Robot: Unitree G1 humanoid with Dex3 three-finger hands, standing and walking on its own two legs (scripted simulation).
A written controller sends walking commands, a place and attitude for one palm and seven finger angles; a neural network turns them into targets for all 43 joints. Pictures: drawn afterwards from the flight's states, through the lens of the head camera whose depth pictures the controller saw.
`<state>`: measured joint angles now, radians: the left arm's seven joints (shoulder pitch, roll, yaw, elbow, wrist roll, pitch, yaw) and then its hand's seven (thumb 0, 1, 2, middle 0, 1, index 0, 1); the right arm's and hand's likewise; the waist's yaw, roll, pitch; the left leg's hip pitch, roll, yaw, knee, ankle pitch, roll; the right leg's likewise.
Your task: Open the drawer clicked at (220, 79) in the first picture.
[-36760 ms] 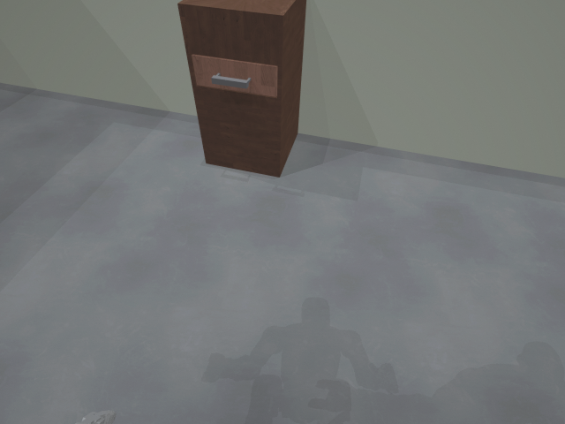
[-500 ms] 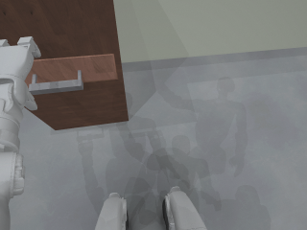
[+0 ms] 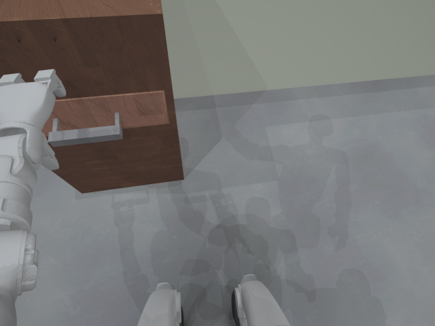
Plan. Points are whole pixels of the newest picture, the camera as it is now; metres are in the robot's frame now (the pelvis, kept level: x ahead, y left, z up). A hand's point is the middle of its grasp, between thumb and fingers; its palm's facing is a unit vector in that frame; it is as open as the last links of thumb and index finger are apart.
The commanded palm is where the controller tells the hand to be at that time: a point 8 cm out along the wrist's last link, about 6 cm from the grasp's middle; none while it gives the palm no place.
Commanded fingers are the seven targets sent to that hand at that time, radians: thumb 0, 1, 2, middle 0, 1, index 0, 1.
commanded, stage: draw the hand back to the body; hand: left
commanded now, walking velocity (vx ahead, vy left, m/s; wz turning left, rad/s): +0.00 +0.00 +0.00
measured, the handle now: (87, 127) +0.57 +0.29 -0.15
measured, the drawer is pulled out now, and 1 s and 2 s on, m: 0.00 0.00 0.00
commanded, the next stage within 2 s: step back with the hand held close in 1.50 s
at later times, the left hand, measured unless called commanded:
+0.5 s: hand out of the picture +0.35 +0.29 +0.08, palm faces +0.00 -0.05 -1.00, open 13.8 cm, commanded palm +0.32 +0.29 +0.15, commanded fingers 0.00 -0.47 0.31 -0.30 -1.18 -0.30 -1.18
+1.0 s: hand out of the picture +0.24 +0.23 +0.20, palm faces +0.43 -0.83 -0.35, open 11.3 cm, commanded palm +0.19 +0.26 +0.23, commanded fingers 0.00 0.41 0.69 -0.23 -0.62 -0.23 -0.62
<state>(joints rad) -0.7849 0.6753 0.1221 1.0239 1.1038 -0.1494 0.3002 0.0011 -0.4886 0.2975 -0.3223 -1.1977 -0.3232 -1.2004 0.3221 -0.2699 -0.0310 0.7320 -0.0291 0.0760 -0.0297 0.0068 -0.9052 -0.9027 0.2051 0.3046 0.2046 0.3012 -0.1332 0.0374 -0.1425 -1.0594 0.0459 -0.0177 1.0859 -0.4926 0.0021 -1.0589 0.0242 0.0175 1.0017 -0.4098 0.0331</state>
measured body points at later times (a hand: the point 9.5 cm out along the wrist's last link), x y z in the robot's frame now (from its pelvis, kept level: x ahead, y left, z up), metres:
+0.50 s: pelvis +0.02 +0.00 +0.05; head +0.06 -0.01 +0.50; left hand +0.34 +0.29 +0.13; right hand +0.17 -0.26 -0.06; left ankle +0.00 +0.11 -0.66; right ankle +0.03 -0.14 -0.66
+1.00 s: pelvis +0.04 -0.03 +0.08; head +0.03 -0.05 +0.53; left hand +0.22 +0.27 +0.22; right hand +0.23 -0.24 -0.01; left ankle +0.00 +0.11 -0.66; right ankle +0.03 -0.14 -0.66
